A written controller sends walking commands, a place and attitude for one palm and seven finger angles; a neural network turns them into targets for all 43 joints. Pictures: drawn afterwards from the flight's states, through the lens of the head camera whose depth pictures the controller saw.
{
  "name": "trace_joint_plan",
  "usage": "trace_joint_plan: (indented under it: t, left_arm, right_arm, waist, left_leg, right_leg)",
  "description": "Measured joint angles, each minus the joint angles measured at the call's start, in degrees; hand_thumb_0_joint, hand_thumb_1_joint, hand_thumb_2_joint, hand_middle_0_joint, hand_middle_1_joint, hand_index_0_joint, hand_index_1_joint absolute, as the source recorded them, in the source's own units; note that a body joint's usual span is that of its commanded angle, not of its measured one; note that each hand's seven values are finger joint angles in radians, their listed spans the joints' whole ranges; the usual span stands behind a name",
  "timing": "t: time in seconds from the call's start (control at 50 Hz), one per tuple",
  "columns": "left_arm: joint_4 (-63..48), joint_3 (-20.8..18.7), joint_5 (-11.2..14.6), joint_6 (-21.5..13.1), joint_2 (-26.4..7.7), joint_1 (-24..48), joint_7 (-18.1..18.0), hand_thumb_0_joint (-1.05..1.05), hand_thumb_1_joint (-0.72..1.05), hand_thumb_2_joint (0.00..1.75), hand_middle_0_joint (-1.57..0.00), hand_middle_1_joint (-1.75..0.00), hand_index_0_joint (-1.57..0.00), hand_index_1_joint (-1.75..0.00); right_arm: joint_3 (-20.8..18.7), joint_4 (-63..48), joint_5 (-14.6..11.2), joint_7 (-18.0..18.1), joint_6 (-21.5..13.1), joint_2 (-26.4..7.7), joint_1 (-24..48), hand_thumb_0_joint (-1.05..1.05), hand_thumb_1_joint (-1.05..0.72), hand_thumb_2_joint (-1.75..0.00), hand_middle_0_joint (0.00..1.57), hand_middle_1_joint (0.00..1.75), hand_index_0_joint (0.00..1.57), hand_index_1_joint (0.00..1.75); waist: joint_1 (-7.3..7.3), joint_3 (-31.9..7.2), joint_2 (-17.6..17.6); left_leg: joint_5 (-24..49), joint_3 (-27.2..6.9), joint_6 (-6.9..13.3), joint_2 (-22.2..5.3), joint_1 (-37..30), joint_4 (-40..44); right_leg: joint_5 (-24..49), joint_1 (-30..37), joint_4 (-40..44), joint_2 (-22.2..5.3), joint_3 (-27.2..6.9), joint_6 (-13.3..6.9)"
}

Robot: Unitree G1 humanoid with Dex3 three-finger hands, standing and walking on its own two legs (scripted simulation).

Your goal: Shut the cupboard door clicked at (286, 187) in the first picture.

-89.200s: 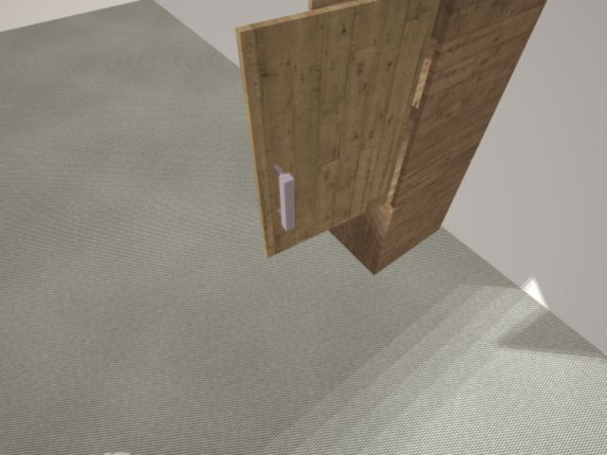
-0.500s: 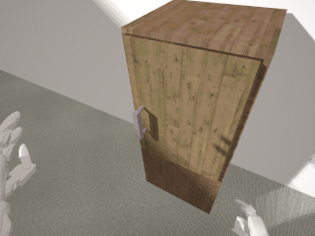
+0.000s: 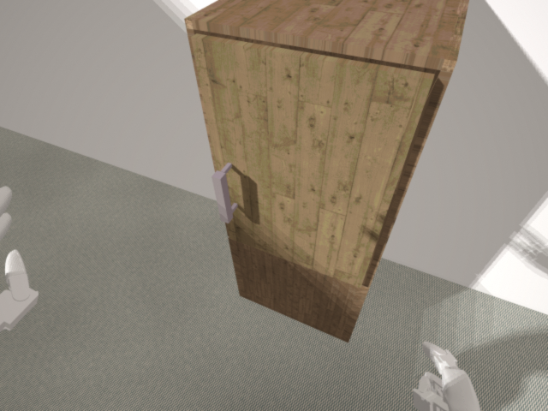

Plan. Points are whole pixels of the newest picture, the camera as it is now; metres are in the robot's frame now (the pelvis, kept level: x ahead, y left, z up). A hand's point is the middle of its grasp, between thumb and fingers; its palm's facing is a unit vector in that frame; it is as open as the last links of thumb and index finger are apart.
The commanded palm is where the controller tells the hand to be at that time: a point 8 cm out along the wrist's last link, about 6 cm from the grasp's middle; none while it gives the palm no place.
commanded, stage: step back with the hand held close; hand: left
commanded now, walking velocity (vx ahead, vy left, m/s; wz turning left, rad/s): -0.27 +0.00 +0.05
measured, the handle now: (227, 193) +0.62 +0.16 -0.10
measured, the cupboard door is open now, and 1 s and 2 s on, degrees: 0 0 0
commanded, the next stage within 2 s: stop stepping back and stand still in 1.10 s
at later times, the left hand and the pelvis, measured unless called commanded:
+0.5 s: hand out of the picture +0.14 +0.27 +0.17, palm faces +0.47 -0.75 -0.47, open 7.4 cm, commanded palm +0.07 +0.31 +0.18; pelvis -0.06 +0.01 -0.02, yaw +2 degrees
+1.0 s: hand out of the picture +0.04 +0.24 +0.20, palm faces +0.49 -0.72 -0.48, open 7.4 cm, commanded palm -0.01 +0.28 +0.18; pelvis -0.13 -0.03 +0.00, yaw +4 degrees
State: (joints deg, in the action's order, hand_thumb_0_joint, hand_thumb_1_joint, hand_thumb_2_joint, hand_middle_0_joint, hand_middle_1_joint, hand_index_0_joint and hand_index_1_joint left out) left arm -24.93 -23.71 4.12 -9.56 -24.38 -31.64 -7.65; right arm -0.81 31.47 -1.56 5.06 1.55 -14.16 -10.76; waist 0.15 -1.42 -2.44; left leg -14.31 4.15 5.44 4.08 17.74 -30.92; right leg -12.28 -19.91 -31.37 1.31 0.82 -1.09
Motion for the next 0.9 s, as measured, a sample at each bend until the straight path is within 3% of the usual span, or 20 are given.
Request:
trace_joint_plan:
  t: [0.2,0.34,0.44,0.56,0.64,0.7,0.76,0.84,0.9]
  left_arm:
    - [0.06,-0.18,-2.89,-1.22,1.91,2.20,-0.52,0.01,0.89,0.90,-0.21,-0.31,-0.21,-0.30]
    - [-2.05,-1.19,-3.49,-2.61,2.19,3.70,-1.19,0.01,0.89,0.90,-0.21,-0.31,-0.21,-0.30]
    - [-4.38,-1.92,-3.38,-4.01,0.93,2.68,-1.40,0.01,0.89,0.90,-0.21,-0.31,-0.21,-0.30]
    - [-3.95,-3.46,-3.95,-5.00,-0.38,3.16,-0.74,0.01,0.88,0.90,-0.21,-0.31,-0.21,-0.30]
    - [-3.20,-4.70,-3.04,-5.52,0.25,3.47,-0.70,0.01,0.89,0.90,-0.21,-0.31,-0.21,-0.30]
    - [-3.54,-4.36,-2.16,-5.85,0.74,3.81,-0.57,0.01,0.89,0.90,-0.21,-0.31,-0.21,-0.30]
    - [-5.11,-1.79,-1.47,-5.32,0.97,3.88,-0.17,0.01,0.89,0.90,-0.21,-0.30,-0.21,-0.30]
    - [-8.74,-0.65,-1.07,-4.79,-1.24,0.41,0.78,0.01,0.89,0.90,-0.21,-0.31,-0.21,-0.30]
    - [-9.89,-2.25,-1.23,-4.92,-3.56,-2.27,0.98,0.01,0.88,0.89,-0.22,-0.31,-0.22,-0.30]
  right_arm:
    - [0.75,-0.59,0.75,0.18,-1.56,0.17,-2.00,0.01,-0.90,-0.90,0.21,0.30,0.21,0.30]
    - [0.60,0.38,1.27,-0.55,-2.64,0.13,-3.18,0.01,-0.90,-0.90,0.21,0.30,0.21,0.30]
    - [0.45,0.93,1.43,-1.05,-3.27,0.26,-3.23,0.01,-0.90,-0.90,0.21,0.30,0.21,0.30]
    - [0.09,1.92,2.07,-0.70,-4.01,0.98,-3.78,0.01,-0.90,-0.90,0.21,0.30,0.21,0.30]
    - [0.31,3.08,2.37,-0.97,-4.67,2.15,-2.85,0.01,-0.90,-0.90,0.21,0.30,0.21,0.30]
    - [0.82,3.37,2.47,-1.40,-5.66,2.98,-0.52,0.01,-0.90,-0.90,0.21,0.30,0.21,0.30]
    - [1.03,3.61,2.37,-1.78,-6.63,3.24,1.81,0.01,-0.90,-0.90,0.21,0.30,0.21,0.30]
    - [1.11,2.70,2.21,-1.92,-6.51,3.47,3.04,0.01,-0.90,-0.90,0.21,0.30,0.21,0.31]
    - [0.79,1.79,2.13,-1.62,-5.61,3.45,2.38,0.01,-0.90,-0.90,0.21,0.30,0.21,0.31]
  waist:
    - [-0.73,0.46,1.55]
    - [-0.09,1.14,2.35]
    - [0.64,1.57,2.69]
    - [1.14,0.81,1.66]
    - [0.20,-0.29,1.41]
    - [-0.38,1.03,2.25]
    - [-0.04,3.24,2.32]
    - [0.64,3.20,2.55]
    - [1.17,1.43,2.60]
  left_leg:
    - [-0.96,-0.21,0.59,-0.55,4.27,-5.22]
    - [-2.70,-0.26,0.40,-0.91,7.04,-8.52]
    - [-0.04,0.09,0.57,-1.24,8.32,-8.69]
    - [0.56,-0.85,1.14,-1.72,9.71,-9.74]
    - [2.70,-1.08,0.46,-2.88,11.40,-7.56]
    - [5.35,-0.76,-0.13,-3.69,12.70,-5.00]
    - [8.72,-1.57,-0.74,-4.18,12.57,-1.64]
    - [11.05,-2.22,-1.44,-4.66,12.61,-0.13]
    - [5.27,-2.69,-2.61,-4.60,13.75,-2.39]
  right_leg:
    - [0.67,-3.10,-3.09,0.19,0.76,0.36]
    - [1.12,-4.99,-4.83,0.20,1.27,-0.17]
    - [1.75,-6.23,-5.29,0.19,1.41,0.09]
    - [-4.21,-4.37,-11.30,2.54,-2.25,1.56]
    - [-7.63,0.30,-8.65,3.39,-3.20,1.36]
    - [-8.20,1.23,-4.12,3.64,-3.38,0.83]
    - [-4.92,0.68,-2.06,4.21,-2.58,0.44]
    - [-3.79,-0.20,-2.45,4.76,-1.87,-0.17]
    - [-3.39,-0.50,-2.61,4.59,-1.04,-1.04]
